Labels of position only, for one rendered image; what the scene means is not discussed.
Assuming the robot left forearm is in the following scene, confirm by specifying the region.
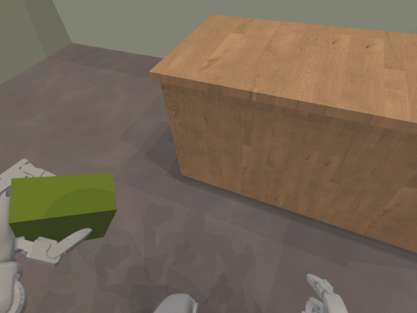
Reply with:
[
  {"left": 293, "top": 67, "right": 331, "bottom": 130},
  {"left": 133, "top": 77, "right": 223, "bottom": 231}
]
[{"left": 0, "top": 261, "right": 28, "bottom": 313}]

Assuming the left robot thigh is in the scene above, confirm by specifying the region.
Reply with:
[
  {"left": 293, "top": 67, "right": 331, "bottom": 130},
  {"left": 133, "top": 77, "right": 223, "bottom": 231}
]
[{"left": 153, "top": 293, "right": 198, "bottom": 313}]

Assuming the table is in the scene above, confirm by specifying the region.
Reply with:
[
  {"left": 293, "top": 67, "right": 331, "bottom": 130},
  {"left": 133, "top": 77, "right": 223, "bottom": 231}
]
[{"left": 149, "top": 15, "right": 417, "bottom": 253}]

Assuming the sponge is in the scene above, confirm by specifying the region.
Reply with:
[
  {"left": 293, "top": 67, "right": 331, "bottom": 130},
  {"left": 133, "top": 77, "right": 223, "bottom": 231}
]
[{"left": 8, "top": 173, "right": 117, "bottom": 243}]

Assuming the right robot hand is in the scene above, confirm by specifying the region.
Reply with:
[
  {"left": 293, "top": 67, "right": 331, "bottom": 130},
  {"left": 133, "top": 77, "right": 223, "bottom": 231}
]
[{"left": 302, "top": 274, "right": 348, "bottom": 313}]

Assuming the left robot hand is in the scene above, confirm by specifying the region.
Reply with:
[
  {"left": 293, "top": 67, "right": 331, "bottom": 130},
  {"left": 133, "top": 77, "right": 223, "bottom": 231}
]
[{"left": 0, "top": 159, "right": 92, "bottom": 267}]

